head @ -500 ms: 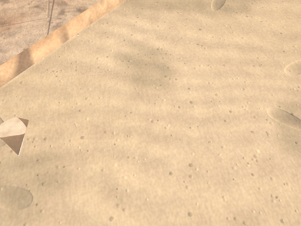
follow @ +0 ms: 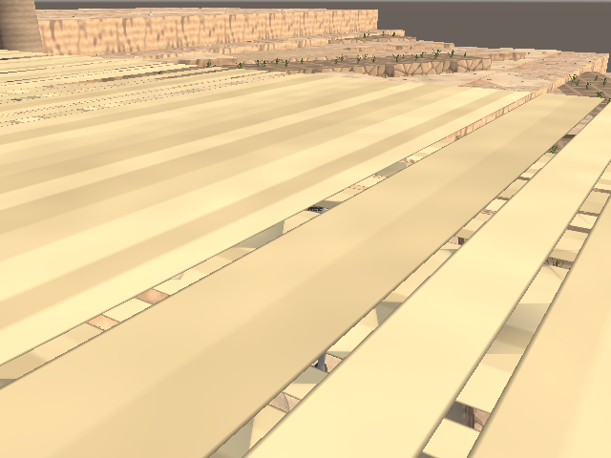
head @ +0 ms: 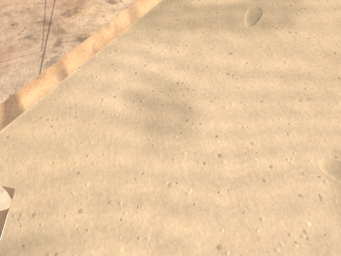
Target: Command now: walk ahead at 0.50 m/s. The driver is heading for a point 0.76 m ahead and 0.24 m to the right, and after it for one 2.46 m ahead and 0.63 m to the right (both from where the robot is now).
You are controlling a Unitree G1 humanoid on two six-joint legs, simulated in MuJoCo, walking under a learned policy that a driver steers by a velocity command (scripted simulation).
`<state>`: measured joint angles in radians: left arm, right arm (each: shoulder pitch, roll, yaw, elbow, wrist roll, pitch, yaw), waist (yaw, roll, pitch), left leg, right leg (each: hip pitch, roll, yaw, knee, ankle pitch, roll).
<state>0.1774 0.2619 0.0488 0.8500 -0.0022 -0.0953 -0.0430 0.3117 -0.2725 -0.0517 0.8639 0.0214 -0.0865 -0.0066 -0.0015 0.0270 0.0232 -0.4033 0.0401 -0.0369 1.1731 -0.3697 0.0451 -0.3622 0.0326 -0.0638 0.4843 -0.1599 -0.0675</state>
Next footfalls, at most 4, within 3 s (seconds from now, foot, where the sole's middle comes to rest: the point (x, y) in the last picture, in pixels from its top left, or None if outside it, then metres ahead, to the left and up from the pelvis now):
0.42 left None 0.41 0.15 -0.77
0.96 right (222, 215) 0.63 -0.16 -0.77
1.42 left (208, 153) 0.94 -0.12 -0.77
1.76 right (245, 190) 0.74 -0.27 -0.77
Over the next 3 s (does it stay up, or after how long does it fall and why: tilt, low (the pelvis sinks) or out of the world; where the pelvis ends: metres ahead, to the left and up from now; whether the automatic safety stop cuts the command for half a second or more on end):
stays up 0.82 -0.12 0.00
